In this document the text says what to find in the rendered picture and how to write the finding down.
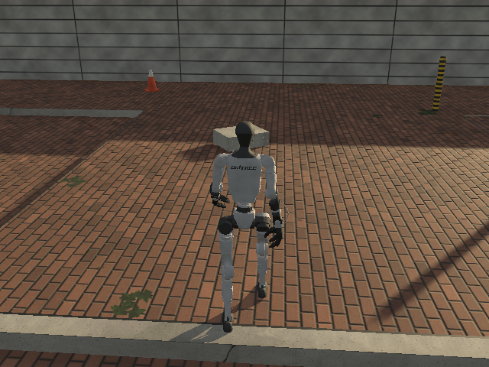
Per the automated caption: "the robot left upper arm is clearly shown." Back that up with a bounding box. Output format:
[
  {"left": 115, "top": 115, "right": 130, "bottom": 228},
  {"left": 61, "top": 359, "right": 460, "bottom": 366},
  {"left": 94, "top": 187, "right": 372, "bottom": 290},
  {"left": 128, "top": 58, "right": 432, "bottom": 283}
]
[{"left": 212, "top": 153, "right": 229, "bottom": 193}]

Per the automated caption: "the left robot hand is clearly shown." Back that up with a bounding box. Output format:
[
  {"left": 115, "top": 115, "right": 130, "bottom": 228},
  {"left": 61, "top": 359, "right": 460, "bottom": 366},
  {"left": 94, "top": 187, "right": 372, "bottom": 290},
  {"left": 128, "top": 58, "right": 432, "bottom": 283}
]
[{"left": 212, "top": 194, "right": 230, "bottom": 208}]

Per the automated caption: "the right robot hand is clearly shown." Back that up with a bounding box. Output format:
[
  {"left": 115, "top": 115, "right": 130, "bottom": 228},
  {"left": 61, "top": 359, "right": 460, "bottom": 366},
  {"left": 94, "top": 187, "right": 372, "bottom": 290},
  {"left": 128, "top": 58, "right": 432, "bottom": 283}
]
[{"left": 264, "top": 227, "right": 283, "bottom": 248}]

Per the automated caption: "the robot left forearm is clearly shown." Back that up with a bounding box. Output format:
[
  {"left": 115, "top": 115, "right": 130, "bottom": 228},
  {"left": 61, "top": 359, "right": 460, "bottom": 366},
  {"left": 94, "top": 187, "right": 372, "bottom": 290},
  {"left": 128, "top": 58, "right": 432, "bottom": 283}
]
[{"left": 210, "top": 183, "right": 220, "bottom": 201}]

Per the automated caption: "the robot right upper arm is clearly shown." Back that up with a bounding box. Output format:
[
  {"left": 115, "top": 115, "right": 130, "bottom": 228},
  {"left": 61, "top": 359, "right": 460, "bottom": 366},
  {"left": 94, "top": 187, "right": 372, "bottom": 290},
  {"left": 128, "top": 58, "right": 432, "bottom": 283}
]
[{"left": 261, "top": 154, "right": 277, "bottom": 199}]

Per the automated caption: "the robot right foot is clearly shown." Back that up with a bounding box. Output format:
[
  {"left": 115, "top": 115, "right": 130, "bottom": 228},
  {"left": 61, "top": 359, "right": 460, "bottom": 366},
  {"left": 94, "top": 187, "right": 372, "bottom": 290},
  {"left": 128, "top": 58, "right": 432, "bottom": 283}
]
[{"left": 257, "top": 281, "right": 267, "bottom": 298}]

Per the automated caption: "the robot right forearm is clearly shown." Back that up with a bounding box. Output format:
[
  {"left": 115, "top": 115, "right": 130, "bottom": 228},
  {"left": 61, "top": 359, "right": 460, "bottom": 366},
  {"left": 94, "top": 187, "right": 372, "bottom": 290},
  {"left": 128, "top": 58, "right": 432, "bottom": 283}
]
[{"left": 269, "top": 188, "right": 283, "bottom": 228}]

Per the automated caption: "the humanoid robot torso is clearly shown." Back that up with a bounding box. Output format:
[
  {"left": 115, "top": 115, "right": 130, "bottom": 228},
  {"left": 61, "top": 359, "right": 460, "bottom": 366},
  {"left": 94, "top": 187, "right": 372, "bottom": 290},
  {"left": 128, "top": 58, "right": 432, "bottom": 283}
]
[{"left": 227, "top": 151, "right": 263, "bottom": 229}]

